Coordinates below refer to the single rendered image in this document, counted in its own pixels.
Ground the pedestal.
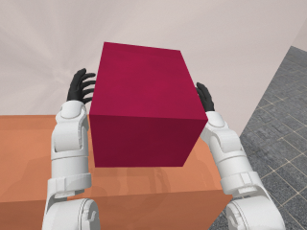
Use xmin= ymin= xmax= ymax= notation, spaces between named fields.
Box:
xmin=0 ymin=114 xmax=233 ymax=230

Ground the left robot hand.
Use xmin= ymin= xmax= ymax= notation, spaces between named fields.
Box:
xmin=66 ymin=68 xmax=96 ymax=104

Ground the robot right forearm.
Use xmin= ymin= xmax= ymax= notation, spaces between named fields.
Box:
xmin=200 ymin=111 xmax=286 ymax=230

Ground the robot left upper arm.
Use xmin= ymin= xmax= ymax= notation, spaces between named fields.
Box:
xmin=42 ymin=198 xmax=101 ymax=230

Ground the right robot hand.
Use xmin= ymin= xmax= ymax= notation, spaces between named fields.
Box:
xmin=195 ymin=82 xmax=215 ymax=112

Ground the robot left forearm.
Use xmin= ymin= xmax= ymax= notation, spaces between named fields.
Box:
xmin=41 ymin=100 xmax=92 ymax=230

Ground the carton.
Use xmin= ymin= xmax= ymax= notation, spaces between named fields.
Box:
xmin=88 ymin=42 xmax=208 ymax=168

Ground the robot right upper arm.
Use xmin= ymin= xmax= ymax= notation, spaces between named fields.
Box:
xmin=225 ymin=195 xmax=285 ymax=230

